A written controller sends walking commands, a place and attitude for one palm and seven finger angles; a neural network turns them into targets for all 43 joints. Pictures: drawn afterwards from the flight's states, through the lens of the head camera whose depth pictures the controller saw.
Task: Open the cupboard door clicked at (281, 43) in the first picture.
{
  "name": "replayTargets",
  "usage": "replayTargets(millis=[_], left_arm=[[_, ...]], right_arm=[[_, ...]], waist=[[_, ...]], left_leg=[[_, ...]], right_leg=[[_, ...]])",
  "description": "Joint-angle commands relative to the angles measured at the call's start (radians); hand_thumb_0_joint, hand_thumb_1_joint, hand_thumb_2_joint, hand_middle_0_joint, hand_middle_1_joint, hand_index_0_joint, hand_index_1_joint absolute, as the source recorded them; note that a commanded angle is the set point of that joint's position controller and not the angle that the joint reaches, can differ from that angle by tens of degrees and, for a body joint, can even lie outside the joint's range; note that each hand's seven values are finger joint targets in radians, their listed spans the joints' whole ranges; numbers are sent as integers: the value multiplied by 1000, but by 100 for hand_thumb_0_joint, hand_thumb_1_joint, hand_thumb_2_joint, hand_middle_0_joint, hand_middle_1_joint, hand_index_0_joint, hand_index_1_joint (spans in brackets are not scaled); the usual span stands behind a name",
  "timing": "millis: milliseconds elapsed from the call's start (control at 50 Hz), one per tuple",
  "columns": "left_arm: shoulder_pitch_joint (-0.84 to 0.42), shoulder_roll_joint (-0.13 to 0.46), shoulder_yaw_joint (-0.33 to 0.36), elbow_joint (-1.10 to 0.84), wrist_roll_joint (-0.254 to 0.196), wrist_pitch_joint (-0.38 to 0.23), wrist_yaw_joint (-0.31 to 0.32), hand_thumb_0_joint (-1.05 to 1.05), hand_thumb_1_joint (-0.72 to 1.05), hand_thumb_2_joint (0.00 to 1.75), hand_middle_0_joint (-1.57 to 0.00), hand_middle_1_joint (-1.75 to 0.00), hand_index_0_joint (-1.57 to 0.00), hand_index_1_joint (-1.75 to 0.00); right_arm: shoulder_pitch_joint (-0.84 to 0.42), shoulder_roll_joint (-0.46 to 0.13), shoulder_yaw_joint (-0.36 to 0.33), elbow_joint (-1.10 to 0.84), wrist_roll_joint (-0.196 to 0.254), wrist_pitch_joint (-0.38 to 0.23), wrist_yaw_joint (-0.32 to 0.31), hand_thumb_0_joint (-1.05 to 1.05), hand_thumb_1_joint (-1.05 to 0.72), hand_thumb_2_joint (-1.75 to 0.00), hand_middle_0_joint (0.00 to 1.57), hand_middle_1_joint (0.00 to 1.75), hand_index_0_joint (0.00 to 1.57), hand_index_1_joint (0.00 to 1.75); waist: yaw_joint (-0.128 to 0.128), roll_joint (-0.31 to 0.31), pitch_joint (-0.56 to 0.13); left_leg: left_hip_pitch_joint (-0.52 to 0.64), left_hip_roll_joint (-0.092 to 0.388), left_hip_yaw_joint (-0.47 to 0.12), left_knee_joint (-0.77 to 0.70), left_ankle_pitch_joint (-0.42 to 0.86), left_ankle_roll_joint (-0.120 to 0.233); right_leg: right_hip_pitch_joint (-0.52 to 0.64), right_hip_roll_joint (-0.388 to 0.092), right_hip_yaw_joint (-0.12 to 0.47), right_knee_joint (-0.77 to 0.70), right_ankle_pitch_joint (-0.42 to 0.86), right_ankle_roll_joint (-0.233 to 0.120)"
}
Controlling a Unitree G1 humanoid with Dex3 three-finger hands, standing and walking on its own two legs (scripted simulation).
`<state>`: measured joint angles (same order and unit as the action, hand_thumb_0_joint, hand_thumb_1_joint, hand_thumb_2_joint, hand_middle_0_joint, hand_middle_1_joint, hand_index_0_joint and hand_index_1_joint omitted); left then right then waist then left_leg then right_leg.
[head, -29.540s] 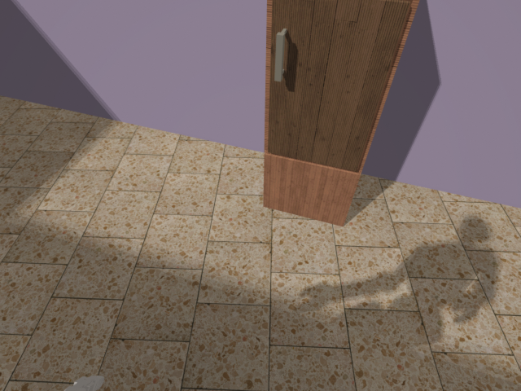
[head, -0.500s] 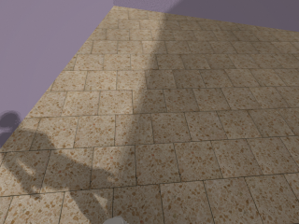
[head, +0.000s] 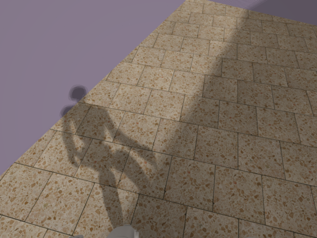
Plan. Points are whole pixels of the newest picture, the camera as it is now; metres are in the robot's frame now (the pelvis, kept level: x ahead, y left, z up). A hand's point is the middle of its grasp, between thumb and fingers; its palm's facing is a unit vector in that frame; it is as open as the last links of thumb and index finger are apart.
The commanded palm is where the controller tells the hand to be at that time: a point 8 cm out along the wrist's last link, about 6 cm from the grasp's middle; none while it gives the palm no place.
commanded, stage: turn to face it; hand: left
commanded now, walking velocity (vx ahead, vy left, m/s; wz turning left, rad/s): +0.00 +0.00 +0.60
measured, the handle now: out of the picture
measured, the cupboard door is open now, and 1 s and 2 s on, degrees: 50 50 50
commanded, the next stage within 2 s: none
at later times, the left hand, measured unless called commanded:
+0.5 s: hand out of the picture +0.07 +0.18 -0.15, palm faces +0.31 -0.90 -0.30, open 7.4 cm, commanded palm none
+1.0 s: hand out of the picture +0.02 +0.18 -0.16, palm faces +0.59 -0.75 -0.28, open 7.4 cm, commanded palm none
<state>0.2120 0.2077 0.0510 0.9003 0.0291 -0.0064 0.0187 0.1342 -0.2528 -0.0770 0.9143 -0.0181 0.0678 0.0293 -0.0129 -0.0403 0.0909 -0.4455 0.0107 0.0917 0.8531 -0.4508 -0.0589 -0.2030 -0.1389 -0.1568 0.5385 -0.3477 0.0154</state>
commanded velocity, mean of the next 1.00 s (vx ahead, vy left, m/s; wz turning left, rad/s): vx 0.00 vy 0.00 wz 0.60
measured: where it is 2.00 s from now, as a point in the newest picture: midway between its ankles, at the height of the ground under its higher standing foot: outside the picture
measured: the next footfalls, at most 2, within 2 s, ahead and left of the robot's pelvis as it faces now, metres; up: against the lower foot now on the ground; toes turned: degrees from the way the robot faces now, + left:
left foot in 0.10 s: +0.06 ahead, +0.13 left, +0.00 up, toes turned +10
right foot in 0.38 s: +0.12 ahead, -0.15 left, +0.00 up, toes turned +11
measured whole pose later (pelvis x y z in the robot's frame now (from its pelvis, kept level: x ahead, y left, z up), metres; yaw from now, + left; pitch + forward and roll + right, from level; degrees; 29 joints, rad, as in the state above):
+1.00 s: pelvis +0.07 -0.06 -0.01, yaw +37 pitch +2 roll +0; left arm 0.15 0.25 0.08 0.87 0.01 0.05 0.00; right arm 0.17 -0.23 -0.06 0.90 -0.03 0.05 0.01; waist -0.01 0.01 0.09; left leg -0.32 0.00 -0.07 0.54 -0.25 -0.01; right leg -0.41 -0.06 -0.02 0.81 -0.42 0.08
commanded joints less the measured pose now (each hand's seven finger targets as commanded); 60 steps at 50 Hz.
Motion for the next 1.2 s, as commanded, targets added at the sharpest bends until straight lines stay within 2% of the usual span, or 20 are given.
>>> replayTargets(millis=[0, 40, 60, 80, 180, 320, 360, 380, 460, 540, 640, 660, 700, 820, 980, 1000, 1020, 1040, 1100, 1180], left_arm=[[61, 233, 57, -36, -7, -14, 8, 0, 90, 90, -20, -30, -20, -30], [27, 219, 52, -58, -17, -11, 2, 0, 90, 90, -20, -30, -20, -30], [14, 145, 38, -101, -25, -5, -6, 0, 90, 90, -20, -30, -20, -30], [-43, 142, 28, -140, -15, 8, 3, 0, 90, 90, -20, -30, -20, -30], [-55, 122, 36, -85, -14, 37, -9, 0, 90, 90, -20, -30, -20, -30], [76, 130, 46, -68, -14, 19, -11, 0, 90, 90, -20, -30, -20, -30], [114, 286, 72, -80, 9, -1, 5, 0, 90, 90, -20, -30, -20, -30], [91, 282, 62, -96, -1, 0, 9, 0, 90, 90, -20, -30, -20, -30], [-38, 158, 33, -117, -3, -2, 17, 0, 90, 90, -20, -30, -20, -30], [65, 195, 46, -74, 0, -9, 16, 0, 90, 90, -20, -30, -20, -30], [47, 218, 61, -58, -7, -3, 6, 0, 90, 90, -20, -30, -20, -30], [25, 211, 62, -72, -15, 0, 3, 0, 90, 90, -20, -30, -20, -30], [-42, 112, 30, -149, -17, 16, -3, 0, 90, 90, -20, -30, -20, -30], [-51, 117, 41, -83, -13, 40, -12, 0, 90, 90, -20, -30, -20, -30], [40, 120, 42, -80, -18, 20, -8, 0, 90, 90, -20, -30, -20, -30], [83, 168, 53, -76, -12, 9, -1, 0, 90, 90, -20, -30, -20, -30], [103, 264, 72, -73, 5, -1, 9, 0, 90, 90, -20, -30, -20, -30], [83, 291, 65, -91, -1, 5, 11, 0, 90, 90, -20, -30, -20, -30], [-20, 170, 37, -104, -9, -2, 18, 0, 90, 90, -20, -30, -20, -30], [23, 181, 41, -89, -4, -5, 17, 0, 90, 90, -20, -30, -20, -30]], right_arm=[[-42, -44, 6, -97, 6, -39, -1, 0, -90, -90, 20, 30, 20, 30], [81, -126, -16, -72, -5, -47, -4, 0, -90, -90, 20, 30, 20, 30], [166, -249, -47, -64, -13, -55, -11, 0, -90, -90, 20, 30, 20, 30], [228, -291, -52, -41, -3, -45, -15, 0, -90, -90, 20, 30, 20, 30], [27, -202, -31, -88, -10, -53, -43, 0, -90, -90, 20, 30, 20, 30], [-62, -191, -44, -113, -3, -32, -32, 0, -90, -90, 20, 30, 20, 30], [-57, -70, -29, -149, 8, -33, -19, 0, -90, -90, 20, 30, 20, 30], [-50, -109, -32, -148, 0, -29, -14, 0, -90, -90, 20, 30, 20, 30], [-26, -59, -19, -94, 2, -13, -2, 0, -90, -90, 20, 30, 20, 30], [-90, -21, 2, -99, 10, -23, 4, 0, -90, -90, 20, 30, 20, 30], [-23, -47, -1, -94, 7, -33, 1, 0, -90, -90, 20, 30, 20, 30], [51, -89, -12, -78, 3, -40, 0, 0, -90, -90, 20, 30, 20, 30], [184, -274, -57, -58, -6, -41, -17, 0, -90, -90, 20, 30, 20, 30], [25, -180, -28, -84, -8, -54, -42, 0, -90, -90, 20, 30, 20, 30], [-23, -183, -46, -97, -5, -35, -34, 0, -90, -90, 20, 30, 20, 30], [-30, -146, -41, -110, 4, -33, -30, 0, -90, -90, 20, 30, 20, 30], [-19, -75, -30, -131, 11, -35, -23, 0, -90, -90, 20, 30, 20, 30], [-35, -93, -34, -145, 3, -32, -17, 0, -90, -90, 20, 30, 20, 30], [-27, -86, -29, -92, -1, -17, -11, 0, -90, -90, 20, 30, 20, 30], [-70, -38, -8, -87, 7, -12, 3, 0, -90, -90, 20, 30, 20, 30]], waist=[[24, -173, -157], [-46, -46, -236], [-92, 291, -284], [-107, 274, -284], [-9, 194, -137], [60, 166, -138], [89, -303, -131], [77, -229, -130], [-2, -202, -102], [57, -148, -143], [21, -140, -160], [-26, -69, -198], [-95, 350, -224], [0, 203, -127], [41, 193, -149], [67, 62, -154], [75, -250, -147], [77, -240, -130], [11, -198, -101], [34, -155, -111]], left_leg=[[70, -36, 66, -251, 119, 21], [381, 49, -16, -397, 463, 68], [576, 350, -416, -395, 923, 238], [535, 450, -477, -409, 1023, 333], [256, 250, -322, -468, 597, 224], [18, 140, -328, -378, 281, 149], [-201, -92, -87, 68, -146, 15], [-157, -30, -145, 283, -166, 31], [-128, 26, -87, 321, -12, -4], [-50, 1, 3, 11, -24, -8], [159, -13, 32, -308, 142, 24], [306, 20, -4, -414, 293, 47], [499, 446, -530, -478, 872, 312], [252, 225, -316, -505, 510, 213], [90, 153, -363, -406, 375, 166], [-17, 84, -317, -302, 258, 116], [-189, -73, -137, -56, -31, 29], [-147, -54, -134, 186, -176, 25], [-164, 18, -130, 385, -34, 3], [-74, 6, -34, 128, -8, -12]], right_leg=[[196, -189, 49, 44, 922, -72], [-8, -155, -10, 278, 683, 2], [-319, -7, -29, 525, -49, 79], [-381, 30, 93, 649, -336, 70], [-327, 43, 151, 548, -124, 73], [54, 122, 88, -2, 77, 50], [142, -310, 560, -312, 81, -111], [21, -369, 550, -307, 57, -182], [35, -181, 190, -183, 473, -123], [187, -199, 119, -100, 737, -122], [111, -204, 46, 18, 640, -67], [19, -193, 5, 137, 557, -25], [-416, 15, 34, 539, -351, 80], [-333, 41, 150, 549, -75, 71], [21, 130, 97, 4, 57, 47], [141, 43, 183, -161, 73, 27], [213, -240, 488, -282, 93, -77], [74, -373, 522, -304, 151, -166], [69, -212, 277, -184, 482, -151], [130, -182, 126, -142, 649, -118]])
